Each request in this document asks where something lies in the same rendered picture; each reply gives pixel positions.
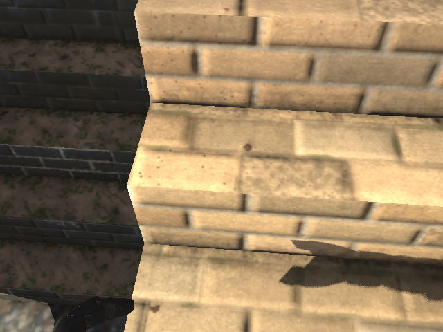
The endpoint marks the robot left hand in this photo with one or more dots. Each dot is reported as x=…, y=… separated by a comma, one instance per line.
x=92, y=312

